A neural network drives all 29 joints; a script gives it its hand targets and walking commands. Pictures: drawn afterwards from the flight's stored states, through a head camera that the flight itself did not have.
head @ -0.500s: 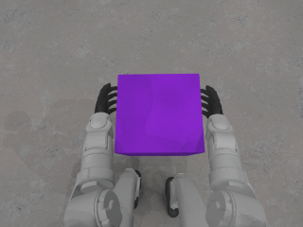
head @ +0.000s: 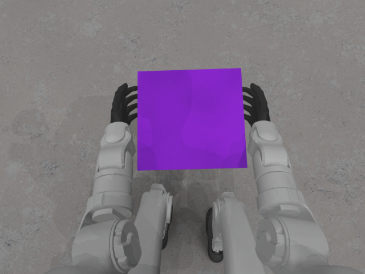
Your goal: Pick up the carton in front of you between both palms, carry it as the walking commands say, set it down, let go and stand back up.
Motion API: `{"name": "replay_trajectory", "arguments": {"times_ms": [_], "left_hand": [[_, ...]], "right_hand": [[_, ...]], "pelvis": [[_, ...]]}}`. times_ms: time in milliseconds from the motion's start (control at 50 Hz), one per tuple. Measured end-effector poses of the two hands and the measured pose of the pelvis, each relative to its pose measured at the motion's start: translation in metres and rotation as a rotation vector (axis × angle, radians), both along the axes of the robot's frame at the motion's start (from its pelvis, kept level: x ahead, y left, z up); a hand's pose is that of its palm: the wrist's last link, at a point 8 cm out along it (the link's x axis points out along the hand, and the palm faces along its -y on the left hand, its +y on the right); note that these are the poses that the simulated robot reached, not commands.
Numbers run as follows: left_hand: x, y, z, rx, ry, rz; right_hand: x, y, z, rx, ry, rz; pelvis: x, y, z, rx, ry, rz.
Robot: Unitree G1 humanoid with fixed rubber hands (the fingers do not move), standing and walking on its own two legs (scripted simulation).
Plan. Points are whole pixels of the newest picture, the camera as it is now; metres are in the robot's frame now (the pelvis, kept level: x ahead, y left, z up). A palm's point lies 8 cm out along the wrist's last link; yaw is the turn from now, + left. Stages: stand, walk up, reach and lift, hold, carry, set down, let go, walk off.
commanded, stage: set down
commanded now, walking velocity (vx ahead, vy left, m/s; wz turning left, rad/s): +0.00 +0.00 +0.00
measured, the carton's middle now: (189, 129) +0.42 +0.03 -0.16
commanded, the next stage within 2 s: none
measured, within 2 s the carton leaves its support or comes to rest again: rests again in 1.50 s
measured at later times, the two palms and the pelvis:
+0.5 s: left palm (134, 130) +0.43 +0.19 -0.24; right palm (236, 123) +0.47 -0.11 -0.25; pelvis -0.04 +0.00 -0.13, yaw +0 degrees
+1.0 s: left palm (136, 129) +0.45 +0.21 -0.34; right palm (224, 125) +0.49 -0.09 -0.36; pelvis -0.04 -0.01 -0.20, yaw +1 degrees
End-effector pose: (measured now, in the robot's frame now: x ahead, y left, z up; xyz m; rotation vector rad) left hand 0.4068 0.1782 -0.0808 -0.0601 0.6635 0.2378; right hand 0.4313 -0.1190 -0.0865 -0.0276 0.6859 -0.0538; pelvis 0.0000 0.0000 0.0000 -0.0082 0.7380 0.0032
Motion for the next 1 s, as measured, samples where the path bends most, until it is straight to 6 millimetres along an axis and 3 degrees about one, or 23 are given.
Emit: {"name": "replay_trajectory", "arguments": {"times_ms": [320, 720, 840, 1000], "left_hand": [[0.010, 0.009, -0.110, -0.007, -0.002, 0.034], [0.029, 0.016, -0.232, 0.015, 0.054, 0.057], [0.045, 0.027, -0.245, 0.036, 0.052, 0.052], [0.044, 0.029, -0.256, 0.024, 0.070, 0.047]], "right_hand": [[0.022, 0.009, -0.107, -0.010, -0.003, 0.046], [0.054, 0.018, -0.232, -0.026, 0.048, 0.102], [0.060, 0.028, -0.261, -0.021, 0.040, 0.118], [0.058, 0.029, -0.272, -0.023, 0.059, 0.121]], "pelvis": [[-0.029, 0.002, -0.089, -0.001, 0.028, -0.007], [-0.044, -0.003, -0.173, 0.020, 0.022, -0.022], [-0.041, -0.005, -0.192, 0.025, 0.005, -0.013], [-0.037, -0.007, -0.204, 0.025, -0.010, -0.006]]}}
